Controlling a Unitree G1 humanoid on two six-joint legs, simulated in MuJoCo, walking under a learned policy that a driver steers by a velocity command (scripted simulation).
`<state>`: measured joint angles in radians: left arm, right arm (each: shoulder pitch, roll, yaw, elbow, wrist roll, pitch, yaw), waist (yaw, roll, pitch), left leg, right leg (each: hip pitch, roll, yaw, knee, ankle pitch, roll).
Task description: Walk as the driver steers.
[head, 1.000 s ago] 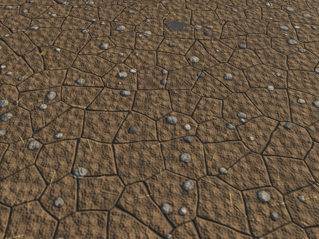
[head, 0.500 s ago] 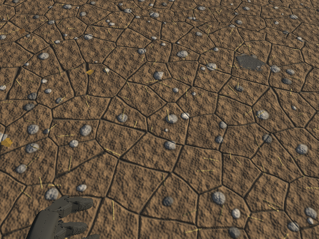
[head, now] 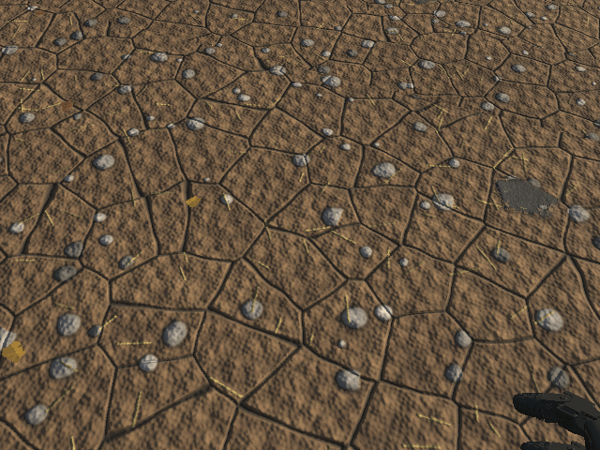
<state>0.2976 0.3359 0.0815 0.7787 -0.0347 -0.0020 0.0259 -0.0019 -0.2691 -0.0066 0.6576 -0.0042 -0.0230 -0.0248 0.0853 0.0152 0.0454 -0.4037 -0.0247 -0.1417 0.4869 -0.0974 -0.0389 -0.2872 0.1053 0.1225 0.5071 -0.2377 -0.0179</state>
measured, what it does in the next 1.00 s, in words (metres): steps on the spot, turning right: right foot, then left foot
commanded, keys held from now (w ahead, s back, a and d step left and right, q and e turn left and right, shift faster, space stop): s+e+shift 0.38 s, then e+shift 0.04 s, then w+e+shift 0.10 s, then w+shift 0.22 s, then w+q+shift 0.26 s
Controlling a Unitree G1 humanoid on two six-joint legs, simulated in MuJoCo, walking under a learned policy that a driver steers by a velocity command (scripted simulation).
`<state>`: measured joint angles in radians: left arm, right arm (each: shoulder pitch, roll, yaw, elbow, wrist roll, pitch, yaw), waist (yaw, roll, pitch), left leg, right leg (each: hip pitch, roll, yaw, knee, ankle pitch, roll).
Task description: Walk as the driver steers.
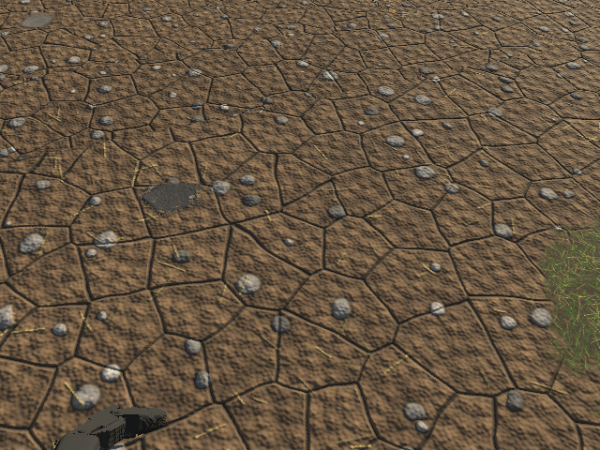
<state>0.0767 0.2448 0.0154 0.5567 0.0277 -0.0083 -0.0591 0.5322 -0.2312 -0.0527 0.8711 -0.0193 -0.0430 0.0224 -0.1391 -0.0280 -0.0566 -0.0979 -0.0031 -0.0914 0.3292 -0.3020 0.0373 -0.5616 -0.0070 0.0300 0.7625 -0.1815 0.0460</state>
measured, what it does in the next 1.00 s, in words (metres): walks ahead, turning left: right foot, then left foot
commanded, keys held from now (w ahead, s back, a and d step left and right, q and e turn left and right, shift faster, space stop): w+q+shift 0.10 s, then q+shift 0.40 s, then shift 0.36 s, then e+shift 0.14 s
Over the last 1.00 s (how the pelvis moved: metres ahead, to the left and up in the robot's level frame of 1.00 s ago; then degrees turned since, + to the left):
-0.01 -0.02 0.01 -31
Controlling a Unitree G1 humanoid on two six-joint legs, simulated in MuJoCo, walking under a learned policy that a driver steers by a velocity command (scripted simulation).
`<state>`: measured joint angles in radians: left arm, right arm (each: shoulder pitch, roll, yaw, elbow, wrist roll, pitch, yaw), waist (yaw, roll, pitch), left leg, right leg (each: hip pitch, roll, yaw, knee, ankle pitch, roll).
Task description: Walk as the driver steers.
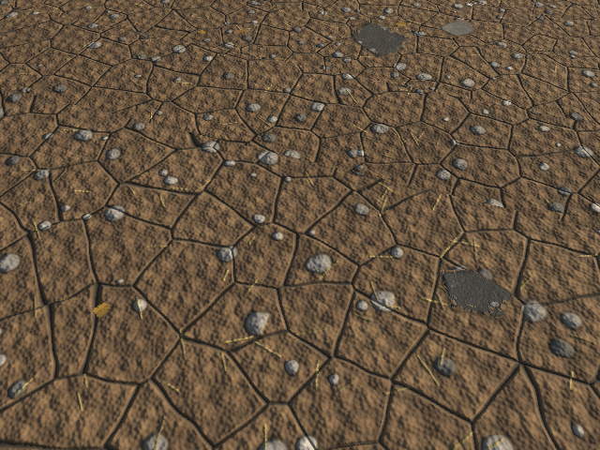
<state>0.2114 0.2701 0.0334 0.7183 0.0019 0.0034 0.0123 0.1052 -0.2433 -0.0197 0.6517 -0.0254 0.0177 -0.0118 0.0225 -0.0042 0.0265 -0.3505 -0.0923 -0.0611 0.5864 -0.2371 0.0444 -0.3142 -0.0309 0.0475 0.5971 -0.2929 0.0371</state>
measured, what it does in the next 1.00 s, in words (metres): steps on the spot, turning right: left foot, then right foot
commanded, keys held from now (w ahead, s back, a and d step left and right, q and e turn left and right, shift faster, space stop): e+shift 0.50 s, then shift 0.20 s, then w+shift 0.10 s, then w+q+shift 0.20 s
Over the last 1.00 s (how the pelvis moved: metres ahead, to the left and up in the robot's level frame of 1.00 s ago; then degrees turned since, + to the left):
0.35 0.03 -0.02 34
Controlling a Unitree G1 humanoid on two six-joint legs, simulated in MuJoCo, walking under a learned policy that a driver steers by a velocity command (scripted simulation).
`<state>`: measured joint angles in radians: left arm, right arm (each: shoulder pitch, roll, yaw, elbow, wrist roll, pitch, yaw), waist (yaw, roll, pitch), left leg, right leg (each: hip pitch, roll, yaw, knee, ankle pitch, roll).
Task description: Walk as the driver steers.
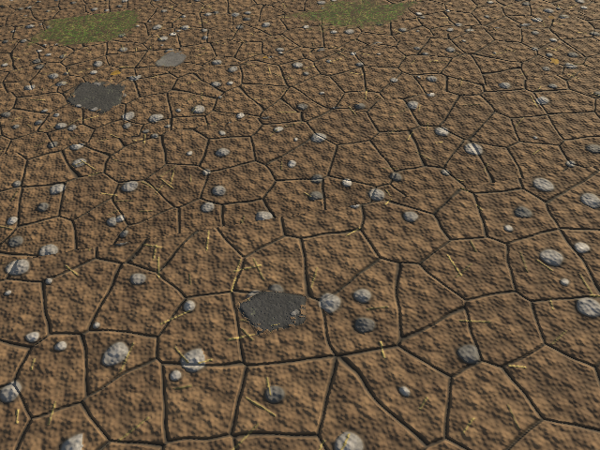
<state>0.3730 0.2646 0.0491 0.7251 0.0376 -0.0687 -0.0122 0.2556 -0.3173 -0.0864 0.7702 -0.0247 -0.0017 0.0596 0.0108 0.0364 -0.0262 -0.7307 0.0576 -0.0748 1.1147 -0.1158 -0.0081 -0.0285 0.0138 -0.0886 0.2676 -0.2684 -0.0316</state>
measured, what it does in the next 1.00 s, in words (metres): walks ahead, turning left: left foot, then right foot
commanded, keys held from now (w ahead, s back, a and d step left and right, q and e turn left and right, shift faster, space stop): w+q+shift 0.48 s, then w+shift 0.24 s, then w+e+shift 0.28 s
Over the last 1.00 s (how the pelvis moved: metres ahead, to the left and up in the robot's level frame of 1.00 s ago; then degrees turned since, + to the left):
0.06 -0.08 0.02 -30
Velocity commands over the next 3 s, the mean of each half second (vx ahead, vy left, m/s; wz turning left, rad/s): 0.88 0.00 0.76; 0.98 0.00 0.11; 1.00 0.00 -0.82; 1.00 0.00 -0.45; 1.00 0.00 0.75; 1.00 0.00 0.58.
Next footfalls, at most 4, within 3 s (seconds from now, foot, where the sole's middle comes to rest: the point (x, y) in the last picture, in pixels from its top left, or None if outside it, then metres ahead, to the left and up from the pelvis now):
0.28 left None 0.34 0.15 -0.78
0.74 right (239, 335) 0.82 0.23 -0.78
1.16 left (113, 273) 1.03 0.60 -0.78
1.64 right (184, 207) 1.47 0.50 -0.96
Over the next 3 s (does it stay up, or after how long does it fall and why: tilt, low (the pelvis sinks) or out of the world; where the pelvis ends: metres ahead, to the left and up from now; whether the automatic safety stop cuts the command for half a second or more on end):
stays up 2.60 0.67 -0.40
